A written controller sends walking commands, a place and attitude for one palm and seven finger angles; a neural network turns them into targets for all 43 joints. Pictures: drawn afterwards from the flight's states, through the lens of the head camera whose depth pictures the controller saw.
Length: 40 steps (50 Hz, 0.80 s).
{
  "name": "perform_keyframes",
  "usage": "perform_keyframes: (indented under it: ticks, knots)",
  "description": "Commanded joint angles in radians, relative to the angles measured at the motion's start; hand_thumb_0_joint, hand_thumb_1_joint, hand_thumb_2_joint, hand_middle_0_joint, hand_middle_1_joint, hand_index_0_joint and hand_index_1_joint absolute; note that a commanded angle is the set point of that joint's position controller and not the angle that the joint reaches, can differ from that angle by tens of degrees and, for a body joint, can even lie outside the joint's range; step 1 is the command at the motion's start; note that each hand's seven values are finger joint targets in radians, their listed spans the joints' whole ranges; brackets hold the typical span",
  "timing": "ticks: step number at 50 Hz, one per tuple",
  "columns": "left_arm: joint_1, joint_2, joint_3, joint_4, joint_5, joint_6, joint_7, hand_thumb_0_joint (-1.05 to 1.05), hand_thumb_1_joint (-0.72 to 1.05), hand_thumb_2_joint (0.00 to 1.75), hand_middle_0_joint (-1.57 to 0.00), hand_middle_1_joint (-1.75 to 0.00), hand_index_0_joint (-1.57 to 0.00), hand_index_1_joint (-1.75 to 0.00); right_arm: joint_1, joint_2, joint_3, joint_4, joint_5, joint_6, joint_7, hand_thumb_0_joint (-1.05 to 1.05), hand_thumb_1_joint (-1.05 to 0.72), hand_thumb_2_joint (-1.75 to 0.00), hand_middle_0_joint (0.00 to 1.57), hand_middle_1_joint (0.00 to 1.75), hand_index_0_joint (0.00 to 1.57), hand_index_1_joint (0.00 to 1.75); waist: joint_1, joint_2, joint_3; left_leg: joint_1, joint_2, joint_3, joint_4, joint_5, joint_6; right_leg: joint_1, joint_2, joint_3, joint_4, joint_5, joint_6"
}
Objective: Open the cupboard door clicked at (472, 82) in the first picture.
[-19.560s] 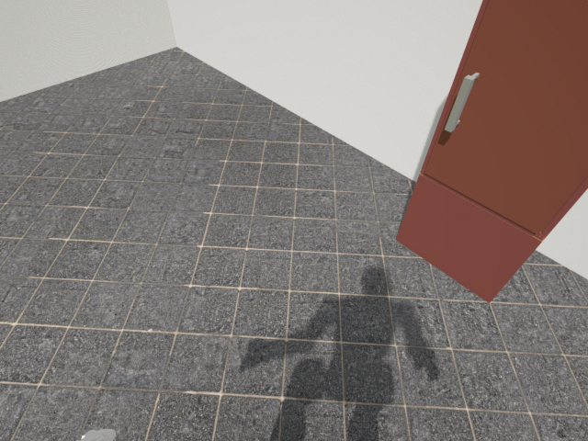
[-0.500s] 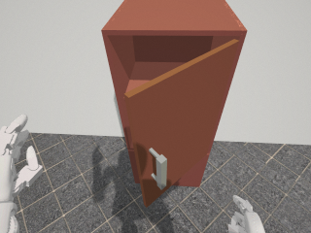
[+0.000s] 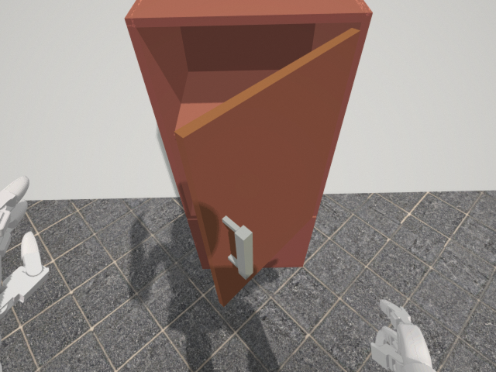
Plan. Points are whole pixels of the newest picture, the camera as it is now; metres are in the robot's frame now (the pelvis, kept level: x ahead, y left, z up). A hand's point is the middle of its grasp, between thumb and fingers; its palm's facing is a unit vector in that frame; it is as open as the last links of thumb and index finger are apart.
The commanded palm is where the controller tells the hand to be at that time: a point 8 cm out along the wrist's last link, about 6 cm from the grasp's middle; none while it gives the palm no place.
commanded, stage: step back with the hand held close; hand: left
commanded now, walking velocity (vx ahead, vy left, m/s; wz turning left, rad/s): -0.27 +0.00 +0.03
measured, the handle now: (237, 248) +0.35 +0.05 -0.05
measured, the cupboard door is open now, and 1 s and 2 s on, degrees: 45 45 45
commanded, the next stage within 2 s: stop stepping back and stand still in 0.78 s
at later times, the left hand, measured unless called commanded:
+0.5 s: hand out of the picture +0.07 +0.29 +0.16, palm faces +0.52 -0.71 -0.48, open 7.4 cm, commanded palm +0.02 +0.32 +0.17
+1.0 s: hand out of the picture +0.00 +0.28 +0.17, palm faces +0.45 -0.79 -0.41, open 7.4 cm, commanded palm -0.06 +0.32 +0.17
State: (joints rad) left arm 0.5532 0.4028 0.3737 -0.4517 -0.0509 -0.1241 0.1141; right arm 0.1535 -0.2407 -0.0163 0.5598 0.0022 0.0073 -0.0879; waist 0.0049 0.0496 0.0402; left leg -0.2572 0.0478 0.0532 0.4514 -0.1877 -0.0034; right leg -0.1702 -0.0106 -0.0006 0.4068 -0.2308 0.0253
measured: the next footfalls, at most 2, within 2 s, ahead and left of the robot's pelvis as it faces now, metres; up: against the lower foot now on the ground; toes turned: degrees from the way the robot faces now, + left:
right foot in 0.84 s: -0.21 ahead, -0.12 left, +0.00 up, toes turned +4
left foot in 1.00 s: -0.11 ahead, +0.12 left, +0.00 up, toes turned +3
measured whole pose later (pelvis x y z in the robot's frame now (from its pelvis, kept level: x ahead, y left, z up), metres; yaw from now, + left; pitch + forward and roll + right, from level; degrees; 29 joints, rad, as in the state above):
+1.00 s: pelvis -0.20 +0.02 -0.01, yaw +0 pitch +1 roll -1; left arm 0.49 0.40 0.40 -0.52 -0.03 -0.20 0.15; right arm 0.19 -0.19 0.02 0.64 -0.01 -0.10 -0.06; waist 0.04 -0.02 -0.01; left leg -0.39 0.01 0.06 0.62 -0.16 -0.02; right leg -0.20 0.02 0.06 0.56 -0.36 0.02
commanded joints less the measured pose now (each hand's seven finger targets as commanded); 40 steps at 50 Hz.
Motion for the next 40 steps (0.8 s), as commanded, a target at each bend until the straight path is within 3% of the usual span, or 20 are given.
perform_keyframes:
  ticks: [1,6,11,14,17,18,20,22,23,25,27,28,29,30,32,34,35,38,39,40]
  knots:
    - [0.013,0.2,0.179,-0.219,-0.009,-0.071,0.039,0.0,0.9,0.9,-0.2,-0.3,-0.2,-0.3,-0.085,-0.095,-0.036,-0.172,0.006,-0.039,-0.014,0.0,-0.9,-0.9,0.2,0.3,0.2,0.3,0.005,-0.032,-0.201,0.105,0.02,-0.001,-0.008,0.299,0.022,0.008,-0.027,0.0,-0.009,0.398,-0.001]
    - [0.011,0.193,0.171,-0.247,-0.005,-0.086,0.049,0.0,0.9,0.9,-0.2,-0.3,-0.2,-0.3,-0.075,-0.101,-0.036,-0.172,0.006,-0.05,-0.014,0.0,-0.9,-0.9,0.2,0.3,0.2,0.3,-0.002,0.009,-0.163,0.019,0.023,-0.021,-0.04,0.124,0.024,-0.014,-0.012,0.005,-0.013,0.229,0.001]
    - [-0.005,0.186,0.184,-0.264,0.011,-0.121,0.055,0.0,0.9,0.9,-0.2,-0.3,-0.2,-0.3,-0.067,-0.119,-0.035,-0.18,0.006,-0.08,-0.011,0.0,-0.9,-0.9,0.2,0.3,0.2,0.3,-0.002,0.102,-0.091,-0.233,0.061,-0.099,-0.165,-0.284,0.054,0.068,0.032,-0.004,0.061,0.005,0.004]
    - [-0.006,0.175,0.202,-0.254,0.026,-0.139,0.055,0.0,0.9,0.9,-0.2,-0.3,-0.2,-0.3,-0.067,-0.124,-0.038,-0.182,0.006,-0.107,-0.012,0.0,-0.9,-0.9,0.2,0.3,0.2,0.3,0.007,0.145,-0.087,-0.42,0.115,-0.159,-0.224,-0.474,0.089,0.186,0.068,-0.015,0.2,-0.008,0.009]
    - [-0.003,0.181,0.221,-0.258,0.031,-0.155,0.053,0.0,0.9,0.9,-0.2,-0.3,-0.2,-0.3,-0.06,-0.122,-0.045,-0.174,0.004,-0.138,-0.007,0.0,-0.9,-0.9,0.2,0.3,0.2,0.3,0.007,0.155,-0.107,-0.458,0.11,-0.161,-0.178,-0.519,0.096,0.182,0.076,0.015,0.224,-0.017,0.0]
    - [-0.008,0.175,0.216,-0.272,0.031,-0.16,0.051,0.0,0.9,0.9,-0.2,-0.3,-0.2,-0.3,-0.054,-0.118,-0.044,-0.172,0.002,-0.147,-0.004,0.0,-0.9,-0.9,0.2,0.3,0.2,0.3,0.004,0.146,-0.095,-0.474,0.099,-0.15,-0.154,-0.536,0.093,0.158,0.07,0.034,0.213,-0.057,-0.006]
    - [-0.012,0.175,0.207,-0.282,0.024,-0.163,0.051,0.0,0.9,0.9,-0.2,-0.3,-0.2,-0.3,-0.033,-0.105,-0.047,-0.16,0.0,-0.157,0.001,0.0,-0.9,-0.9,0.2,0.3,0.2,0.3,-0.004,0.018,-0.084,-0.348,0.03,-0.089,-0.02,-0.472,0.055,-0.03,0.023,0.125,0.076,-0.177,-0.041]
    - [-0.053,0.192,0.194,-0.312,0.013,-0.166,0.06,0.0,0.9,0.9,-0.2,-0.3,-0.2,-0.3,-0.001,-0.098,-0.051,-0.114,-0.008,-0.161,0.002,0.0,-0.9,-0.9,0.2,0.3,0.2,0.3,-0.02,-0.133,-0.09,-0.046,-0.054,-0.012,0.226,-0.291,-0.002,-0.362,-0.091,0.249,-0.127,-0.313,-0.094]
    - [-0.08,0.176,0.164,-0.291,0.014,-0.161,0.068,0.0,0.9,0.9,-0.2,-0.3,-0.2,-0.3,0.015,-0.083,-0.045,-0.089,-0.012,-0.155,0.003,0.0,-0.9,-0.9,0.2,0.3,0.2,0.3,-0.03,-0.196,-0.093,0.044,-0.071,-0.008,0.317,-0.228,-0.013,-0.448,-0.142,0.258,-0.166,-0.316,-0.111]
    - [-0.146,0.182,0.148,-0.272,0.021,-0.148,0.078,0.0,0.9,0.9,-0.2,-0.3,-0.2,-0.3,0.011,-0.083,-0.042,-0.067,-0.013,-0.144,0.003,0.0,-0.9,-0.9,0.2,0.3,0.2,0.3,-0.043,-0.221,-0.087,0.106,-0.071,-0.011,0.307,-0.176,-0.009,-0.493,-0.144,0.199,-0.148,-0.256,-0.094]
    - [-0.202,0.205,0.155,-0.282,0.019,-0.15,0.078,0.0,0.9,0.9,-0.2,-0.3,-0.2,-0.3,-0.026,-0.103,-0.042,-0.077,-0.01,-0.143,-0.013,0.0,-0.9,-0.9,0.2,0.3,0.2,0.3,-0.041,-0.099,-0.02,0.051,-0.015,-0.091,0.119,-0.263,0.011,-0.496,-0.065,0.125,-0.069,-0.301,-0.044]
    - [-0.198,0.206,0.166,-0.299,0.018,-0.162,0.078,0.0,0.9,0.9,-0.2,-0.3,-0.2,-0.3,-0.037,-0.109,-0.035,-0.09,-0.009,-0.15,-0.019,0.0,-0.9,-0.9,0.2,0.3,0.2,0.3,-0.031,0.048,-0.021,-0.061,0.065,-0.203,-0.041,-0.394,0.039,-0.412,-0.004,0.077,0.057,-0.321,-0.019]
    - [-0.175,0.193,0.185,-0.301,0.024,-0.167,0.076,0.0,0.9,0.9,-0.2,-0.3,-0.2,-0.3,-0.062,-0.121,-0.034,-0.104,-0.013,-0.162,-0.022,0.0,-0.9,-0.9,0.2,0.3,0.2,0.3,-0.02,0.249,-0.05,-0.3,0.203,-0.371,-0.276,-0.641,0.091,-0.184,0.091,0.002,0.34,-0.264,0.011]
    - [-0.175,0.2,0.216,-0.314,0.03,-0.17,0.074,0.0,0.9,0.9,-0.2,-0.3,-0.2,-0.3,-0.076,-0.112,-0.046,-0.107,-0.02,-0.174,-0.02,0.0,-0.9,-0.9,0.2,0.3,0.2,0.3,-0.003,0.332,-0.127,-0.461,0.312,-0.492,-0.4,-0.721,0.153,0.013,0.147,-0.011,0.68,-0.222,0.01]
    - [-0.167,0.26,0.254,-0.364,0.009,-0.188,0.07,0.0,0.9,0.9,-0.2,-0.3,-0.2,-0.3,-0.069,-0.073,-0.065,-0.095,-0.015,-0.194,0.003,0.0,-0.9,-0.9,0.2,0.3,0.2,0.3,0.006,0.137,-0.209,-0.26,0.286,-0.372,-0.285,-0.395,0.141,-0.106,0.123,0.037,0.81,-0.29,-0.013]
    - [-0.035,0.19,0.219,-0.295,-0.011,-0.169,0.076,0.0,0.9,0.9,-0.2,-0.3,-0.2,-0.3,-0.087,-0.082,-0.075,-0.076,-0.013,-0.205,0.036,0.0,-0.9,-0.9,0.2,0.3,0.2,0.3,0.018,0.172,-0.227,-0.185,0.245,-0.211,-0.24,-0.326,0.113,-0.113,0.104,-0.013,0.743,-0.307,-0.027]
    - [-0.023,0.172,0.198,-0.304,-0.02,-0.161,0.076,0.0,0.9,0.9,-0.2,-0.3,-0.2,-0.3,-0.089,-0.079,-0.07,-0.076,-0.007,-0.203,0.045,0.0,-0.9,-0.9,0.2,0.3,0.2,0.3,0.014,0.235,-0.219,-0.202,0.228,-0.157,-0.263,-0.345,0.086,-0.082,0.105,-0.051,0.682,-0.324,-0.034]
    - [-0.03,0.183,0.186,-0.294,-0.043,-0.158,0.068,0.0,0.9,0.9,-0.2,-0.3,-0.2,-0.3,-0.077,-0.068,-0.048,-0.072,-0.007,-0.2,0.051,0.0,-0.9,-0.9,0.2,0.3,0.2,0.3,0.005,0.237,-0.177,-0.189,0.216,-0.112,-0.293,-0.342,0.02,-0.017,0.101,-0.088,0.323,-0.389,-0.062]
    - [-0.04,0.2,0.198,-0.282,-0.045,-0.166,0.061,0.0,0.9,0.9,-0.2,-0.3,-0.2,-0.3,-0.07,-0.069,-0.049,-0.062,-0.012,-0.197,0.05,0.0,-0.9,-0.9,0.2,0.3,0.2,0.3,0.006,0.174,-0.17,-0.134,0.207,-0.091,-0.22,-0.306,-0.014,-0.039,0.066,-0.047,0.115,-0.378,-0.08]
    - [-0.066,0.21,0.189,-0.28,-0.036,-0.174,0.054,0.0,0.9,0.9,-0.2,-0.3,-0.2,-0.3,-0.05,-0.06,-0.049,-0.053,-0.014,-0.186,0.05,0.0,-0.9,-0.9,0.2,0.3,0.2,0.3,-0.003,0.015,-0.142,-0.086,0.134,-0.029,-0.013,-0.246,-0.053,-0.134,-0.047,0.133,-0.099,-0.368,-0.133]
